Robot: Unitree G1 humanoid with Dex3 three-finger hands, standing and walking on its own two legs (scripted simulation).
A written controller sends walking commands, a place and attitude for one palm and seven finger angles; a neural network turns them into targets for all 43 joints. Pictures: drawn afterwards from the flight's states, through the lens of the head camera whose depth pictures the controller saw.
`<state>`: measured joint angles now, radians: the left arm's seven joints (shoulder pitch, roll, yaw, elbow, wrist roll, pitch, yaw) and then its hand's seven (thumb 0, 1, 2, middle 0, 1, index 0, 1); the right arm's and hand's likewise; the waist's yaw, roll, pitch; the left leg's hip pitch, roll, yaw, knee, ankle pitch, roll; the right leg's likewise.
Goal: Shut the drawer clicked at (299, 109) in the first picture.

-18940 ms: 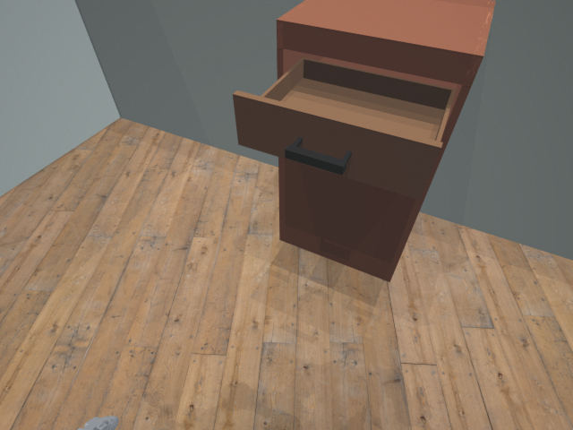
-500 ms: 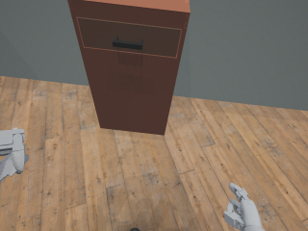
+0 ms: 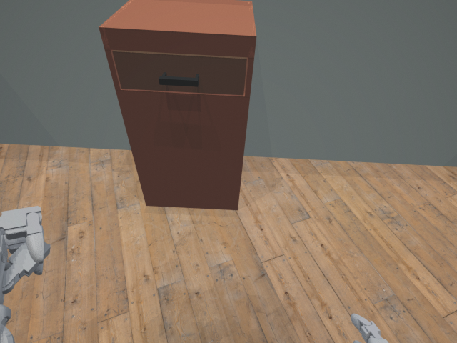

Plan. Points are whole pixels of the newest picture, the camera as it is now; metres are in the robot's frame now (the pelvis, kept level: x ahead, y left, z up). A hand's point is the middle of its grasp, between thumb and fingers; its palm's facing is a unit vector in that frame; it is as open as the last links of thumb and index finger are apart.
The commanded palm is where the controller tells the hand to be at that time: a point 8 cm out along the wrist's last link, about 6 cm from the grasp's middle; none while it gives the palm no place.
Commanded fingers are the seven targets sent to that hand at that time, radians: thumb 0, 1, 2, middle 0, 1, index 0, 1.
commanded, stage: stop stepping back and stand still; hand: left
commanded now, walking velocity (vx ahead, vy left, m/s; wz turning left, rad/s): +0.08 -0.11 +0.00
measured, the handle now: (179, 78) +0.95 +0.21 +0.02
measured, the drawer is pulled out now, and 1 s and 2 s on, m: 0.00 0.00 0.00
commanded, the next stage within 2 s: let the arm hang, fingers relaxed in 0.28 s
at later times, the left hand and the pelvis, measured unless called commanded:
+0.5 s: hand (86, 305) +0.19 +0.25 -0.01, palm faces +0.20 -0.90 -0.40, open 3.1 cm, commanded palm none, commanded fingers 0.00 0.90 0.90 -1.12 -1.30 -1.12 -1.30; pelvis -0.02 +0.01 -0.01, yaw +3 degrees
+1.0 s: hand out of the picture -0.02 +0.23 -0.16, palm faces +0.07 -0.96 -0.26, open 5.7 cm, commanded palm none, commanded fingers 0.00 0.90 0.90 -0.20 -0.30 -0.20 -0.30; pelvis -0.02 +0.02 +0.01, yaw +4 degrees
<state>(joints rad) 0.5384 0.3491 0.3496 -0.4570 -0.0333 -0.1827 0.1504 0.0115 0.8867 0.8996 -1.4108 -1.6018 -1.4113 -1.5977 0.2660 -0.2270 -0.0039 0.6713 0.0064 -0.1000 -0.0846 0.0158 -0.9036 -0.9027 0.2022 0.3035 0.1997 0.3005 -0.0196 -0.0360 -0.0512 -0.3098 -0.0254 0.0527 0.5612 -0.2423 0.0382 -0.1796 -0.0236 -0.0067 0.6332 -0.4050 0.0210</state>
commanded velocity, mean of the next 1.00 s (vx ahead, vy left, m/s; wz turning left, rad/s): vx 0.04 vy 0.00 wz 0.00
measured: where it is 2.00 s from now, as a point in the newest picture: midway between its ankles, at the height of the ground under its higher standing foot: outside the picture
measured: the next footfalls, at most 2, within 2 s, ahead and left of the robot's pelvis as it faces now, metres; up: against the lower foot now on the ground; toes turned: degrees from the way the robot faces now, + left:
none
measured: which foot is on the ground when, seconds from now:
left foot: down 0.00-1.00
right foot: down 0.00-1.00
